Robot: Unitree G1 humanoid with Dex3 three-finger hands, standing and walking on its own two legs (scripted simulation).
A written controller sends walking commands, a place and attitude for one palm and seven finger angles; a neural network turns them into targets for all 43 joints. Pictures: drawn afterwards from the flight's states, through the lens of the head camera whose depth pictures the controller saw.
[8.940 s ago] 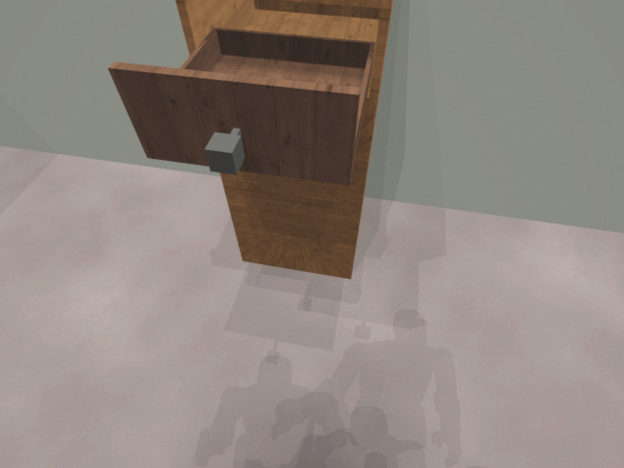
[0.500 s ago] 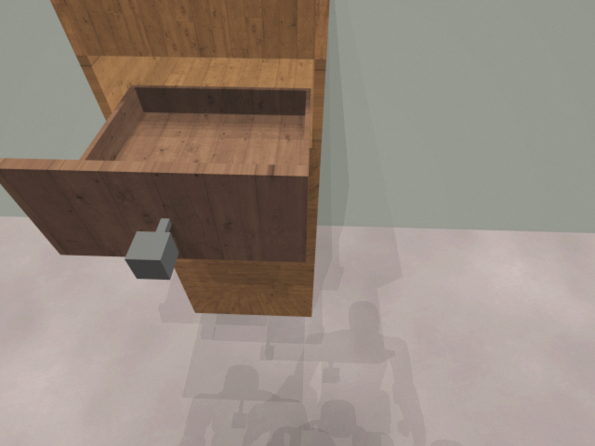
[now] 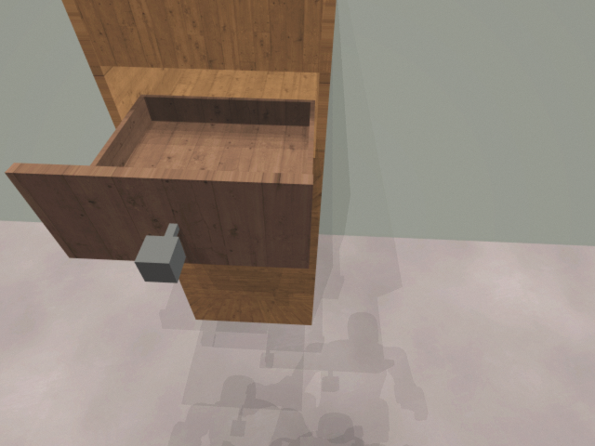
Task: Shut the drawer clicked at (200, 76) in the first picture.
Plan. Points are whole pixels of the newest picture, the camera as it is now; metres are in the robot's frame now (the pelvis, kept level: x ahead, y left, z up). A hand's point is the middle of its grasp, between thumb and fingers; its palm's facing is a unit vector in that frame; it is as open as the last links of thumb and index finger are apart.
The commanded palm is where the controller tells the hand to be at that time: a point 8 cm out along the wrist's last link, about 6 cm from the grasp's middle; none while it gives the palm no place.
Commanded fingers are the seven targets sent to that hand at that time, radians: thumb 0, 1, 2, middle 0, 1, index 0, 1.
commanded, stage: shuffle to correct the standing spot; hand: left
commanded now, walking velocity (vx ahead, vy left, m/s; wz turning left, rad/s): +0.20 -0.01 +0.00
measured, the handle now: (166, 247) +0.34 +0.21 +0.09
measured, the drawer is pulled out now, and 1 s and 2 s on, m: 0.30 0.30 0.30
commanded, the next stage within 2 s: come to a stop and stand still in 0.20 s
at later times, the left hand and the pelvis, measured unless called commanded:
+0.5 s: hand out of the picture +0.01 +0.17 -0.18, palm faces +0.04 -0.99 -0.17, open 7.4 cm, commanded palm none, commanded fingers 0.00 0.90 0.90 -0.20 -0.30 -0.20 -0.30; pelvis +0.05 +0.01 +0.00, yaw +0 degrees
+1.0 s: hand out of the picture +0.02 +0.18 -0.17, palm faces +0.03 -0.97 -0.24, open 7.4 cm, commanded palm none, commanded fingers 0.00 0.90 0.90 -0.20 -0.30 -0.20 -0.30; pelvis -0.03 -0.01 -0.01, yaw +1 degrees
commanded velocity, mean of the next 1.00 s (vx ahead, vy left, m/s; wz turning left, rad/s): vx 0.01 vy -0.01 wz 0.00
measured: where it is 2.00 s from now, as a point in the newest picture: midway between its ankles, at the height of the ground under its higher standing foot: outside the picture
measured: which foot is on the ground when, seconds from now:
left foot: down 0.00-1.00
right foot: down 0.00-1.00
